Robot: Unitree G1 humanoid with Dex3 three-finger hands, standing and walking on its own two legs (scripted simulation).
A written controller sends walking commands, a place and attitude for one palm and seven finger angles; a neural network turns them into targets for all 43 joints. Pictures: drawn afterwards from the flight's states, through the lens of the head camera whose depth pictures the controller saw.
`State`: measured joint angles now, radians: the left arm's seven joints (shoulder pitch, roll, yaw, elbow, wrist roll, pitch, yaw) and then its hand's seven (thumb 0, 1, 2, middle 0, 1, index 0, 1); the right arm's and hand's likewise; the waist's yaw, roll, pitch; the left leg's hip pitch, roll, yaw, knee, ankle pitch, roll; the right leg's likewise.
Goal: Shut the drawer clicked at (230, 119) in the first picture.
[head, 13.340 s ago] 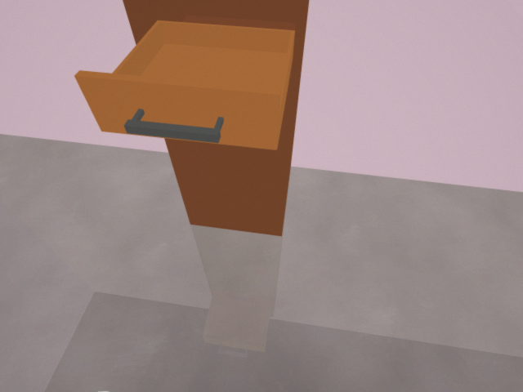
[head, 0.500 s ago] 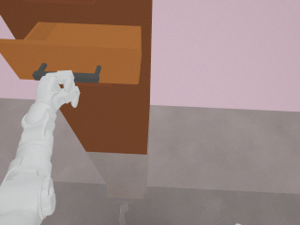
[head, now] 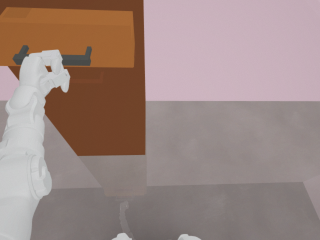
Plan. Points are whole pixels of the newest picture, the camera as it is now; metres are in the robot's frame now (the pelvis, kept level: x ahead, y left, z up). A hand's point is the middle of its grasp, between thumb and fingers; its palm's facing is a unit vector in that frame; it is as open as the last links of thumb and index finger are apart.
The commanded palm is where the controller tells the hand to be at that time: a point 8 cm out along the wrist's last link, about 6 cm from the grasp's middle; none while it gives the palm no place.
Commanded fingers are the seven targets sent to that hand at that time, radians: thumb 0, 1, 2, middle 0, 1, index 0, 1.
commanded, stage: push the drawer shut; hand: left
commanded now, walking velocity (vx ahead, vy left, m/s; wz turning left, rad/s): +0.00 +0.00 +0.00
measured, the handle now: (55, 54) +0.57 +0.24 +0.12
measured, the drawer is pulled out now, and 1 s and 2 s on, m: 0.06 0.00 0.00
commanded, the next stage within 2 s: pull the fist back off the drawer in 0.68 s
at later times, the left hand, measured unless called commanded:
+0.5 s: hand (68, 57) +0.55 +0.20 +0.13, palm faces -0.03 -1.00 +0.00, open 3.4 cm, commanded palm +0.54 +0.24 +0.12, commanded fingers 0.00 0.90 0.90 -1.40 -1.60 -1.40 -1.60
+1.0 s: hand (64, 57) +0.55 +0.21 +0.13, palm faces -0.02 -1.00 -0.01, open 3.2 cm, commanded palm +0.55 +0.24 +0.12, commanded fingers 0.00 0.90 0.90 -1.40 -1.60 -1.40 -1.60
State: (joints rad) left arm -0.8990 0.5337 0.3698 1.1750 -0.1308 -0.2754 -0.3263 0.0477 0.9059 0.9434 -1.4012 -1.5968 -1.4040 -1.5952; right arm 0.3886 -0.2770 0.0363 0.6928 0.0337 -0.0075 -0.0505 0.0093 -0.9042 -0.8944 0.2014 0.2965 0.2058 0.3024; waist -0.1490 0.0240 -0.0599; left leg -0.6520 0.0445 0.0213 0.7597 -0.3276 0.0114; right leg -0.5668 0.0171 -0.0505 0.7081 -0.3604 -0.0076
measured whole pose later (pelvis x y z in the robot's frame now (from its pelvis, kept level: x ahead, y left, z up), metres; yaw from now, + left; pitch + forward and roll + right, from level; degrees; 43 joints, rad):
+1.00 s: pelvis -0.01 +0.01 -0.02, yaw +0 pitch +20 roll -4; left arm -1.26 0.72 0.35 1.39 -0.03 -0.21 -0.29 0.03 0.74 0.95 -1.40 -1.60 -1.40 -1.60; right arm 0.47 -0.30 0.06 0.69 -0.02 -0.03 -0.04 0.00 -0.90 -0.89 0.20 0.30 0.21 0.30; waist -0.24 0.03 -0.06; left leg -0.90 0.05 -0.01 0.88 -0.34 0.02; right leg -0.78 0.03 -0.08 0.78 -0.36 0.00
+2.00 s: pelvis +0.03 +0.00 +0.01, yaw +1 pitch +7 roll -1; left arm -0.39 0.37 0.30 0.52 -0.24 -0.10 -0.29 0.02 0.90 0.90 -1.40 -1.60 -1.40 -1.60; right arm 0.29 -0.27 0.03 0.58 0.07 0.01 -0.05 0.01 -0.91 -0.89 0.20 0.30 0.20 0.30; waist -0.05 0.05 -0.09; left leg -0.44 0.03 0.03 0.67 -0.34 0.01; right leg -0.35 0.01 -0.04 0.61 -0.37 0.00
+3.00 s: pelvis +0.02 -0.01 +0.03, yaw +1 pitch -5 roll +0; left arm 0.52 0.31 0.27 -0.43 -0.07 -0.11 0.11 0.01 0.89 0.90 -1.41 -1.60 -1.41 -1.59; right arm 0.18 -0.23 0.02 0.62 0.01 -0.10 -0.08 0.02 -0.90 -0.90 0.20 0.30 0.20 0.30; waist 0.07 0.09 0.02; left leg -0.11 0.02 0.02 0.42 -0.22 0.00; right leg -0.03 0.00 -0.05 0.37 -0.26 -0.01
